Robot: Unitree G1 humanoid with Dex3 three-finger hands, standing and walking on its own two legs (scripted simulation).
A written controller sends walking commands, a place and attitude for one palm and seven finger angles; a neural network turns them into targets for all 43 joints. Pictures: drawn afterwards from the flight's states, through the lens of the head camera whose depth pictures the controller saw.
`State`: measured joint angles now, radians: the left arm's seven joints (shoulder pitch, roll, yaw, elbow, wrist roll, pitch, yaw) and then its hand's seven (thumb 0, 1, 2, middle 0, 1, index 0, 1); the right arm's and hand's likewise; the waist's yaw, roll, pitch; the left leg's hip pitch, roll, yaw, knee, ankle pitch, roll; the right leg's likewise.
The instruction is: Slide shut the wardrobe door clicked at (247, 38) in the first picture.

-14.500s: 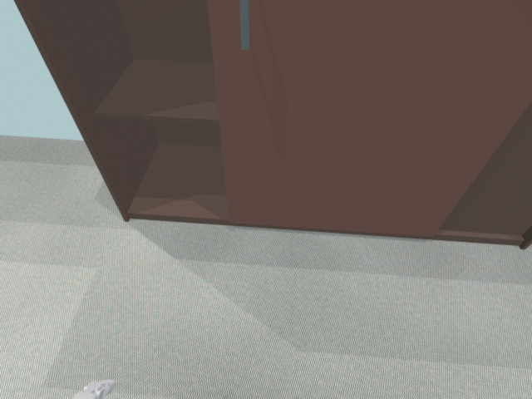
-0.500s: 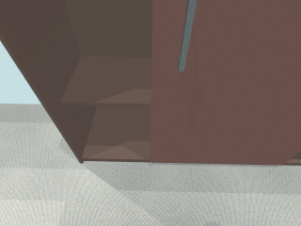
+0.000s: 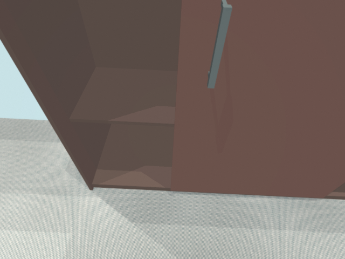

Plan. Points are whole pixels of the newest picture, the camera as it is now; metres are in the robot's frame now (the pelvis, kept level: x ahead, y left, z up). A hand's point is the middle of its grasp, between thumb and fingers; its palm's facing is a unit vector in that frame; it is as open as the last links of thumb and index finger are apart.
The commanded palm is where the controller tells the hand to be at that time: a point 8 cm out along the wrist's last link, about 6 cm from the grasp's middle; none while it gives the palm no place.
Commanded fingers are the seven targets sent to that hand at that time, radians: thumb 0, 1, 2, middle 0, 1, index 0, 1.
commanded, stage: look again from close up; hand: right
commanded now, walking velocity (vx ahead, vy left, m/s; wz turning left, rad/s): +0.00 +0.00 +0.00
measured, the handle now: (216, 48) +0.59 -0.07 +0.21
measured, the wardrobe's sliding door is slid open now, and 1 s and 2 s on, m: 0.49 0.49 0.49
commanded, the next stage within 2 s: shuffle to correct the standing spot in 0.72 s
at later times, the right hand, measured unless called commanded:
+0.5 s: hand out of the picture -0.04 -0.15 -0.17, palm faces +0.06 +0.98 -0.16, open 7.4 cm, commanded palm none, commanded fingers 0.00 -0.90 -0.90 0.20 0.30 0.20 0.30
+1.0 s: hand out of the picture -0.04 -0.15 -0.18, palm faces +0.07 +0.98 -0.16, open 7.4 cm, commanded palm none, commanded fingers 0.00 -0.90 -0.90 0.20 0.30 0.20 0.30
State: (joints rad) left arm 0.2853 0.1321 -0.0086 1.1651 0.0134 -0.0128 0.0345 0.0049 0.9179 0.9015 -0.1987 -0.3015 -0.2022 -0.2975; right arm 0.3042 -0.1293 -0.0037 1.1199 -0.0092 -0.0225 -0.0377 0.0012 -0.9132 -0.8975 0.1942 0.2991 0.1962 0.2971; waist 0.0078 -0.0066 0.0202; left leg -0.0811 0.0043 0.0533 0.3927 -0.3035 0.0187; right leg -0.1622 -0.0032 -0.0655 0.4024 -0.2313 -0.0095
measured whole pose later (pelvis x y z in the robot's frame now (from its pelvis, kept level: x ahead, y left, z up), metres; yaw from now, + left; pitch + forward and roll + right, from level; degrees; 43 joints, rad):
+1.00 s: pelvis -0.01 +0.01 +0.00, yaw -1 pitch -1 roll +0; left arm 0.33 0.12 0.00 1.16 0.02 -0.01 0.03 0.00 0.91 0.90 -0.20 -0.30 -0.20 -0.30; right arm 0.37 -0.11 -0.02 1.13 -0.02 -0.01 -0.02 0.00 -0.91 -0.90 0.19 0.30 0.20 0.30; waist 0.01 0.00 0.00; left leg -0.11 -0.01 0.07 0.46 -0.34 0.04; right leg -0.20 -0.02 -0.04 0.47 -0.26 0.00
